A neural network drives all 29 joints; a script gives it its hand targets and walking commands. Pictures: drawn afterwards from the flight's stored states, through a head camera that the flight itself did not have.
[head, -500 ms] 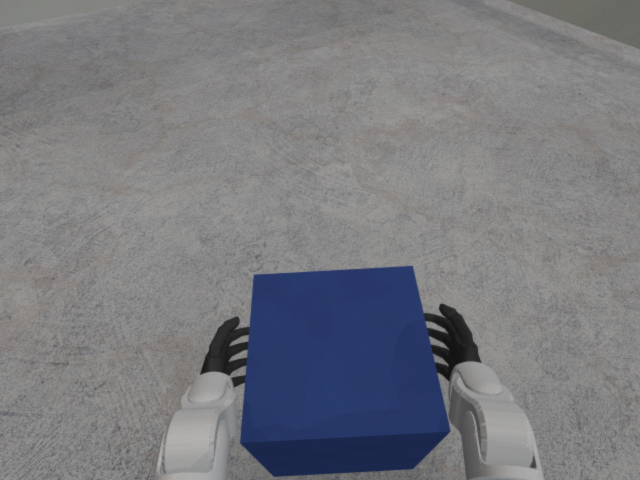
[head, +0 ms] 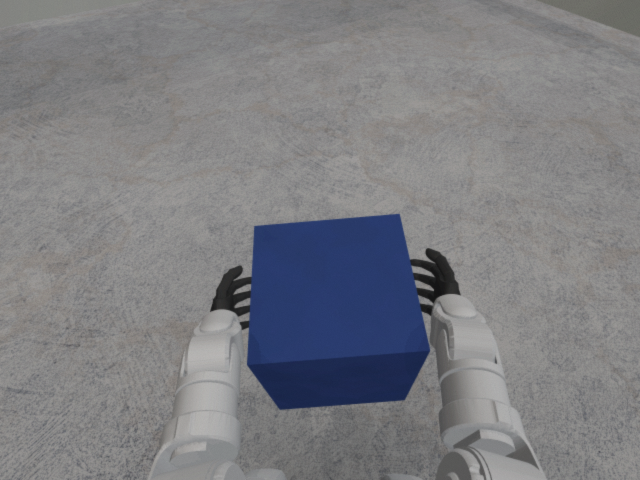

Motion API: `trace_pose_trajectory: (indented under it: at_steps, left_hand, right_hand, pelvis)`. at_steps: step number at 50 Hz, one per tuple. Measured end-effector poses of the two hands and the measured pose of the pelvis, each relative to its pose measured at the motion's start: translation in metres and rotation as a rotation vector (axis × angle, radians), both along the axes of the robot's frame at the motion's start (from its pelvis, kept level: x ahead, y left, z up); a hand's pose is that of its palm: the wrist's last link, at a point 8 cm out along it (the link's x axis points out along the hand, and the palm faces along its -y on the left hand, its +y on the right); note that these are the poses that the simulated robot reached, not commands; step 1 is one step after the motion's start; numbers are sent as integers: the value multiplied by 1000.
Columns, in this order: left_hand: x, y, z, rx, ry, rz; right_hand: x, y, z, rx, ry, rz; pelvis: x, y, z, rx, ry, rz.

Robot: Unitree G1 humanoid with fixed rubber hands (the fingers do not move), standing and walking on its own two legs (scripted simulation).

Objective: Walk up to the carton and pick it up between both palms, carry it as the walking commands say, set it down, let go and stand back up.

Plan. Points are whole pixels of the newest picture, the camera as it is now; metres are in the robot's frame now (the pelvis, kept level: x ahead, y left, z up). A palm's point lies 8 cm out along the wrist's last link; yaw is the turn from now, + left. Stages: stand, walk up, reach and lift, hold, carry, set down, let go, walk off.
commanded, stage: set down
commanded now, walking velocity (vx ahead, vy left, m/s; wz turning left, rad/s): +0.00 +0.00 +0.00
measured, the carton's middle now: (335, 319) +0.35 +0.01 -0.06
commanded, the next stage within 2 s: none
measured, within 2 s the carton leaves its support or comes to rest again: neither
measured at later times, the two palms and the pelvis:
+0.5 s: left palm (231, 328) +0.34 +0.17 -0.09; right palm (416, 318) +0.36 -0.12 -0.08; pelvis +0.00 +0.01 -0.03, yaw +0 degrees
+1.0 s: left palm (246, 335) +0.37 +0.17 -0.18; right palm (408, 324) +0.40 -0.13 -0.16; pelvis -0.01 +0.01 -0.10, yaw +0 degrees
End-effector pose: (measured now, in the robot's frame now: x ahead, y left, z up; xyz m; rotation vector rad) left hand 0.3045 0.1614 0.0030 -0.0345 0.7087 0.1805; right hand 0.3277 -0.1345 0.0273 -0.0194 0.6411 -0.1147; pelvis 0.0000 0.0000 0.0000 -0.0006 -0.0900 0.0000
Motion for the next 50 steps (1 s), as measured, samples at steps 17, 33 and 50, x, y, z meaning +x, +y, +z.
trace_pose_trajectory:
  at_steps: [17,33,50]
  left_hand:
    - [18,11,-62,33,42,5]
    - [46,10,-121,14,5,-3]
    - [67,7,-181,6,14,12]
  right_hand:
    - [24,11,-70,11,40,26]
    - [43,9,-130,26,4,-7]
    - [68,6,-188,39,12,-4]
  pelvis:
    - [6,2,-12,3,252,-18]
    - [-5,13,-51,-11,473,-13]
    - [-13,11,-105,-4,627,-5]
